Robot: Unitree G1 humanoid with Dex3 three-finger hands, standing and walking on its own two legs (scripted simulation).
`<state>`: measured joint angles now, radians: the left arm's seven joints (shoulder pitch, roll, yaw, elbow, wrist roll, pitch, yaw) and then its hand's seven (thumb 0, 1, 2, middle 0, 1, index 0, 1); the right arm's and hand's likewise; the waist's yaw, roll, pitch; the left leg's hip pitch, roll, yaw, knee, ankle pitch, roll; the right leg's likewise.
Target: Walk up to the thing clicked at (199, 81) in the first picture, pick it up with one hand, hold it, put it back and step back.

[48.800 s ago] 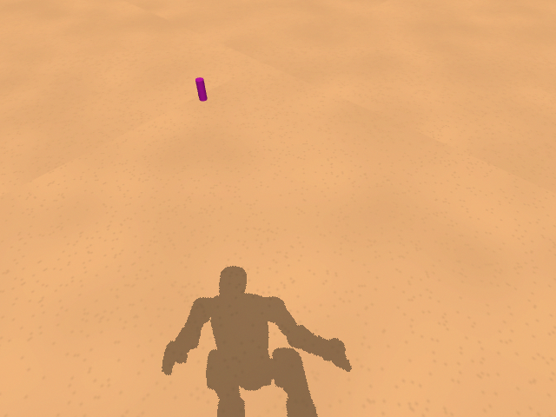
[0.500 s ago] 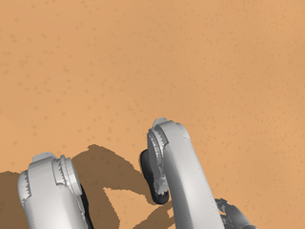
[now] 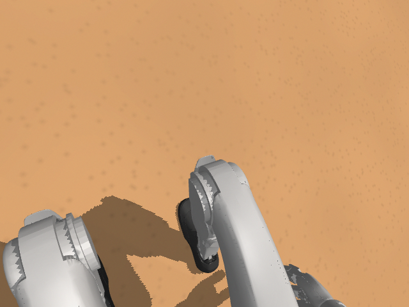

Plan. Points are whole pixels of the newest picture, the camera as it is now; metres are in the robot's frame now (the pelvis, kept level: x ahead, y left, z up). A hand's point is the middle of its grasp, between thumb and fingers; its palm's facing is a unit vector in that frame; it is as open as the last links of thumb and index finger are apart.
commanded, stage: rest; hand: left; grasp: from above
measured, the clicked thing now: out of the picture +0.51 +0.33 -0.25
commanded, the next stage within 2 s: open in 0.20 s
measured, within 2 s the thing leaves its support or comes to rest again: neither
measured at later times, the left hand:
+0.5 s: hand out of the picture +0.49 +0.33 -0.20, palm faces -0.45 -0.09 -0.89, open 9.0 cm
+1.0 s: hand out of the picture +0.50 +0.33 -0.20, palm faces -0.46 -0.10 -0.88, open 12.7 cm
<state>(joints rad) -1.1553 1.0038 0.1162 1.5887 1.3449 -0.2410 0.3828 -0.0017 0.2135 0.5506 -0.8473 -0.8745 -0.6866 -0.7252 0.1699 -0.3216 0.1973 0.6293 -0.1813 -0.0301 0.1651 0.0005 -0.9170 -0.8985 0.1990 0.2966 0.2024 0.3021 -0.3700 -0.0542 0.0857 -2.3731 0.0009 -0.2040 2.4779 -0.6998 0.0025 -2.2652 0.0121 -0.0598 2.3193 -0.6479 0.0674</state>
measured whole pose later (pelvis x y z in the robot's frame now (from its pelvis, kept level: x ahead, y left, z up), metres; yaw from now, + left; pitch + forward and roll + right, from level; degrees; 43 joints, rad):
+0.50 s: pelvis +0.00 +0.00 +0.00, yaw -1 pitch +31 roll -14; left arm -1.18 1.06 0.09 1.65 1.34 -0.25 0.40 0.00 0.14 0.62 -0.66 -0.87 -0.61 -0.77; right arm 0.16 -0.33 0.25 0.61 -0.19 -0.06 0.16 0.00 -0.91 -0.90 0.20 0.30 0.20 0.30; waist -0.39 -0.07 0.11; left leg -2.37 0.01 -0.23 2.50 -0.70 0.00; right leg -2.26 0.03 -0.08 2.32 -0.63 0.07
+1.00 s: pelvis +0.00 +0.00 +0.00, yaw -1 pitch +32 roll -14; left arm -1.15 1.04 0.11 1.56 1.32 -0.23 0.35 0.00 -0.36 1.00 -0.19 -1.07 -0.20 -1.06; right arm 0.15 -0.34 0.24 0.58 -0.19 -0.04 0.16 0.00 -0.91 -0.90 0.20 0.30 0.20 0.30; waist -0.38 -0.07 0.12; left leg -2.37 0.00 -0.23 2.49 -0.70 0.00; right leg -2.25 0.02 -0.08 2.31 -0.64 0.07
